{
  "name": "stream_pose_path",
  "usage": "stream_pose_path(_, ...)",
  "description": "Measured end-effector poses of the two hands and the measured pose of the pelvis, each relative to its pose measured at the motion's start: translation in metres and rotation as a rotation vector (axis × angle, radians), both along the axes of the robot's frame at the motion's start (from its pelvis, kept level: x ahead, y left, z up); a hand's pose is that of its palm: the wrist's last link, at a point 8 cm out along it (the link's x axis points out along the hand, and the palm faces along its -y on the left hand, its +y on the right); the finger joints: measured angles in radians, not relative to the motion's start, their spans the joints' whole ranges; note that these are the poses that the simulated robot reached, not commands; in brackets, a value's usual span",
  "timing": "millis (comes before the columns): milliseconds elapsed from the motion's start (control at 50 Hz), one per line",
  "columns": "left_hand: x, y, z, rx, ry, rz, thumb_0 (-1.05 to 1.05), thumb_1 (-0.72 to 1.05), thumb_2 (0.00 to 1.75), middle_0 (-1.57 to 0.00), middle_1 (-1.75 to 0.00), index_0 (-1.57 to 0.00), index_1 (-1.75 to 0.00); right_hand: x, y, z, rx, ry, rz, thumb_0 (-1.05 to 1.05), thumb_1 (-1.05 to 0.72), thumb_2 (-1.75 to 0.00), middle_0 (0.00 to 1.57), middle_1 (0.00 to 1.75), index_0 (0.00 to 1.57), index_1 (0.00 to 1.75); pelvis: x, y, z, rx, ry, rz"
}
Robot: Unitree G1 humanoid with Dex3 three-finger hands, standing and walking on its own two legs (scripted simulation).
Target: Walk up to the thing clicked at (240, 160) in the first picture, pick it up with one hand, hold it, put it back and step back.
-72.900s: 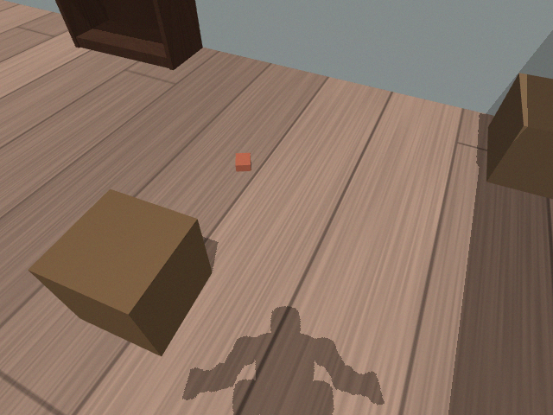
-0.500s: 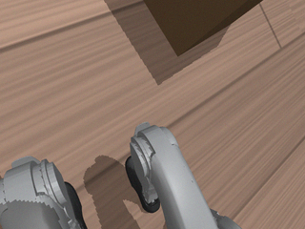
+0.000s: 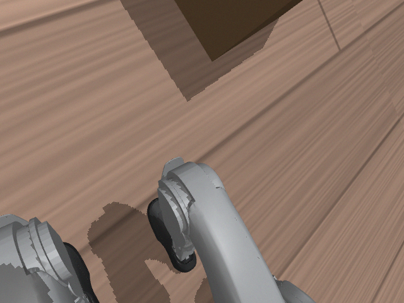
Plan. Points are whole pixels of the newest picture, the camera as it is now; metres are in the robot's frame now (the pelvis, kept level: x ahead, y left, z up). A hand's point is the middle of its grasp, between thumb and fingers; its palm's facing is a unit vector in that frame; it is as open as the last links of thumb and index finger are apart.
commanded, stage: rest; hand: left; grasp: from above
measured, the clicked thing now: out of the picture +0.47 +0.34 -0.28
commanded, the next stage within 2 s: open in 0.18 s
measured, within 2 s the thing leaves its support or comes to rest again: rests again in 0.26 s
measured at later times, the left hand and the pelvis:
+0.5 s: hand out of the picture +0.46 +0.33 -0.25, palm faces -0.23 -0.38 -0.90, open 11.2 cm; pelvis +0.00 +0.00 +0.01, yaw -2 degrees
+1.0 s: hand out of the picture +0.46 +0.34 -0.25, palm faces -0.24 -0.38 -0.89, open 13.6 cm; pelvis +0.00 +0.00 +0.01, yaw -2 degrees
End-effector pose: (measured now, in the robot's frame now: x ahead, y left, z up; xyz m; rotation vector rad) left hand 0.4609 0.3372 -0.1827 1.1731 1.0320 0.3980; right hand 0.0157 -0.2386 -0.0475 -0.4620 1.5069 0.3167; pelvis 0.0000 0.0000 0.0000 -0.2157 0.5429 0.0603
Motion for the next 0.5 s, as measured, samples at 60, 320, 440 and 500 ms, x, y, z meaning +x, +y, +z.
stream_pose_path(60,0.001,0.0,-0.003,0.003,0.003,-0.002,-0.01,-0.02,0.38,-0.69,-0.44,-0.72,-0.42,-0.002,0.001,0.003,-0.004,0.004,0.002,0.0,-0.92,-0.9,0.2,0.3,0.2,0.3,0.0,0.001,0.0,-0.006,-0.006,-0.002)
stream_pose_path(320,0.003,0.0,-0.012,-0.001,0.009,-0.004,-0.02,-0.01,0.42,-0.65,-0.48,-0.68,-0.46,-0.01,0.006,0.015,-0.023,0.023,-0.005,0.0,-0.93,-0.9,0.2,0.3,0.2,0.3,-0.001,0.004,0.004,-0.026,-0.013,-0.004)
stream_pose_path(440,0.005,0.0,-0.012,0.001,-0.002,0.004,-0.01,-0.03,0.5,-0.59,-0.56,-0.61,-0.54,-0.011,0.005,0.02,-0.026,0.034,0.002,0.01,-0.93,-0.9,0.2,0.3,0.2,0.3,-0.001,0.003,0.005,-0.028,-0.015,-0.006)
stream_pose_path(500,0.006,0.0,-0.011,0.006,-0.005,0.005,-0.01,-0.08,0.55,-0.53,-0.61,-0.54,-0.6,-0.011,0.005,0.022,-0.027,0.03,0.002,0.0,-0.92,-0.9,0.2,0.3,0.2,0.3,-0.002,0.004,0.007,-0.032,-0.014,-0.008)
